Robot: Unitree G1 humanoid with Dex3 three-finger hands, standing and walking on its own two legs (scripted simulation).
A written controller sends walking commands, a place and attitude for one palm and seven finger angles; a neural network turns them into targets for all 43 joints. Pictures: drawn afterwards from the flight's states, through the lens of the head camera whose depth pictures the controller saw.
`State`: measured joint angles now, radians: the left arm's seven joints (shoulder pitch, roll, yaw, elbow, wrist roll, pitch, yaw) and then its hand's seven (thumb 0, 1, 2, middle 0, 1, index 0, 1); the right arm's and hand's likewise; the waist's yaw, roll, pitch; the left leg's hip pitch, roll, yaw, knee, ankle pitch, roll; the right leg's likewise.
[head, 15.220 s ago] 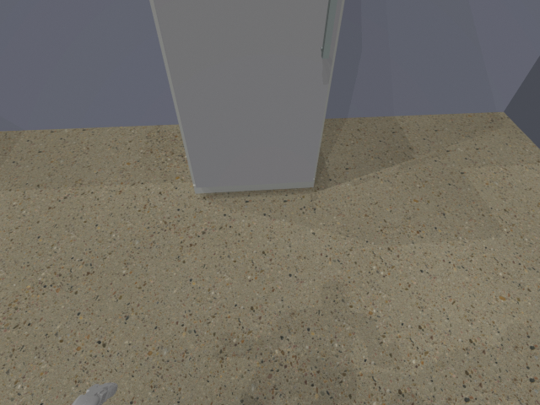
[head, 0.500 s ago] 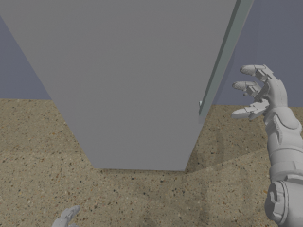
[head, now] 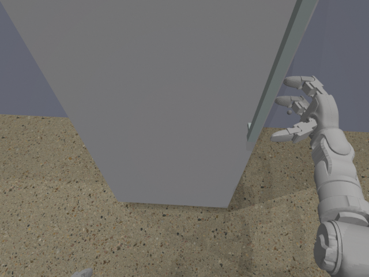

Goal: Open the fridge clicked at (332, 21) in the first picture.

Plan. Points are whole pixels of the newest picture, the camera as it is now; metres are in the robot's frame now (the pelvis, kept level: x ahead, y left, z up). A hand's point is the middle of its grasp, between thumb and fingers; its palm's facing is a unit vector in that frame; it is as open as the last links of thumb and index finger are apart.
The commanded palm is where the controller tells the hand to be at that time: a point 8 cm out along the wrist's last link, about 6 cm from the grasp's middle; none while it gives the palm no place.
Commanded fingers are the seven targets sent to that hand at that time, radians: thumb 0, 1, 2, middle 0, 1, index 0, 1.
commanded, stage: feel for the door with the fingertips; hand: right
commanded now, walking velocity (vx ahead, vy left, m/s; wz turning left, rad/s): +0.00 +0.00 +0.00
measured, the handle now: (272, 74) +0.51 -0.11 +0.18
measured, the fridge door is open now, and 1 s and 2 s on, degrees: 0 0 0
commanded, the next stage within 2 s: slide the fingers in behind the handle in 0.72 s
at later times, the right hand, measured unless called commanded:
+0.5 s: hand (292, 109) +0.45 -0.16 +0.14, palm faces -0.08 +1.00 +0.00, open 14.0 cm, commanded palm +0.44 -0.21 +0.14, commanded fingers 0.00 0.50 -0.30 0.30 1.20 0.30 1.20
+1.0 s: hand (289, 101) +0.48 -0.16 +0.14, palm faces -0.09 +1.00 +0.01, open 13.9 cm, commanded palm +0.45 -0.20 +0.14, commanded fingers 0.00 0.50 -0.30 0.30 1.20 0.30 1.20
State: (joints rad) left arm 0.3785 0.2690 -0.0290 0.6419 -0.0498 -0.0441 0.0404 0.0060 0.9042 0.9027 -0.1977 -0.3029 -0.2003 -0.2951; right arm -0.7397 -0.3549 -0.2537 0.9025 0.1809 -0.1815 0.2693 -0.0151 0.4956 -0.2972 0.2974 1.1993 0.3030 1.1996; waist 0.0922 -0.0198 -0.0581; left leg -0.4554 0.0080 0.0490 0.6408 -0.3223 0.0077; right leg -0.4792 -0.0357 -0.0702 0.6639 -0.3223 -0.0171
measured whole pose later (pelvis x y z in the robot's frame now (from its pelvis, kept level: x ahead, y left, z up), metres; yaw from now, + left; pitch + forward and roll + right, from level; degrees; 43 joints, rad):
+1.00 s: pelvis +0.00 +0.00 +0.00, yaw +1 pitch +11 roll +1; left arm 0.43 0.27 -0.02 0.66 -0.04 -0.03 0.03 0.00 0.90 0.90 -0.20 -0.30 -0.20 -0.30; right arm -0.88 -0.42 -0.30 1.07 0.16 -0.24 0.27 -0.01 0.49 -0.30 0.30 1.21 0.31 1.20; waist 0.13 -0.02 -0.07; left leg -0.53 0.00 0.04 0.67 -0.33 0.01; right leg -0.56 -0.04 -0.07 0.70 -0.34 -0.02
